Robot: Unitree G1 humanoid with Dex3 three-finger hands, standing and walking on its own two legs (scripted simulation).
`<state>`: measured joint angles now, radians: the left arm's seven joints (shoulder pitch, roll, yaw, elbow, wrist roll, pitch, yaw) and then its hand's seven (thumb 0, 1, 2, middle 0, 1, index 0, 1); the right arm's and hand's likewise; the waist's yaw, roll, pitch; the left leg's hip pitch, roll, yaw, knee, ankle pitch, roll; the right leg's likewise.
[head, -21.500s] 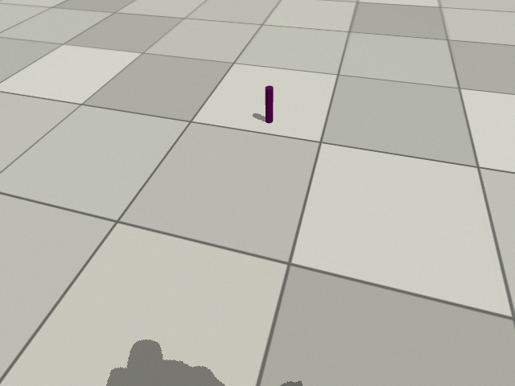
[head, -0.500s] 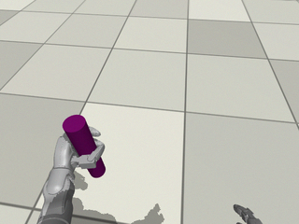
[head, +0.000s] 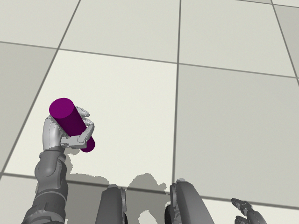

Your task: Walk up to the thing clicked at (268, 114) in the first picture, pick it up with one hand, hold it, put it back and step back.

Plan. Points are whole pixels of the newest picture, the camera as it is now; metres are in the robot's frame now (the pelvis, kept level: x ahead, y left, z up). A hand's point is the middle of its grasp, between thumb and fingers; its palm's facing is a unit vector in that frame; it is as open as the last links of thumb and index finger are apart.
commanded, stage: crouch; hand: left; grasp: from the side
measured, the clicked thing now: (77, 130) +0.39 +0.19 -0.03
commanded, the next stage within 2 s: lower in 1.20 s
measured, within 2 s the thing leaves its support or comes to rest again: neither
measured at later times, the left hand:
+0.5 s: hand (96, 144) +0.41 +0.18 -0.23, palm faces +0.02 -1.00 -0.02, open 6.5 cm
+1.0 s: hand (99, 146) +0.43 +0.18 -0.32, palm faces -0.01 -1.00 -0.01, open 6.5 cm
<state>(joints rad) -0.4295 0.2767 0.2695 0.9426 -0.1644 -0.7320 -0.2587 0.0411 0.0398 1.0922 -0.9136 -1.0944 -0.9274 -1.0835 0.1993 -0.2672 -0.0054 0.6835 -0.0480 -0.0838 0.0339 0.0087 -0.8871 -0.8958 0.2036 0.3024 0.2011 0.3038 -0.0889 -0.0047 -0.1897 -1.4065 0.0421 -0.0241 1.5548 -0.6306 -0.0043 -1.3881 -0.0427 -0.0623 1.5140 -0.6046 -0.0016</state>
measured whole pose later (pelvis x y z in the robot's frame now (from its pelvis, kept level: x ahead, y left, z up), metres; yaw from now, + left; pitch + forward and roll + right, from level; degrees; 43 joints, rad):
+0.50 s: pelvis -0.05 +0.00 -0.18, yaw -2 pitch +33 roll -4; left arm -0.71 0.40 0.42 1.15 -0.09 -0.77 -0.24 0.04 0.04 1.10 -0.92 -1.09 -0.93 -1.08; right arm 0.13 -0.27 0.04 0.72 -0.10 -0.06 0.08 0.01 -0.90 -0.90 0.20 0.30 0.20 0.30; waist -0.16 -0.01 -0.13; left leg -2.06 0.04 -0.06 2.16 -0.68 0.00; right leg -2.03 -0.05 -0.06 2.11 -0.65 -0.02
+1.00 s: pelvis -0.06 +0.00 -0.26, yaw -5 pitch +29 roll -7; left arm -0.77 0.51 0.46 1.20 -0.06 -0.75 -0.24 0.04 0.03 1.10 -0.92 -1.09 -0.93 -1.08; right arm 0.10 -0.31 0.12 0.71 -0.14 -0.04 0.11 0.00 -0.90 -0.90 0.21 0.30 0.20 0.30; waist -0.21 -0.04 -0.01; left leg -2.24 0.03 -0.12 2.40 -0.67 0.00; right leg -2.19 -0.05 -0.10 2.31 -0.62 -0.01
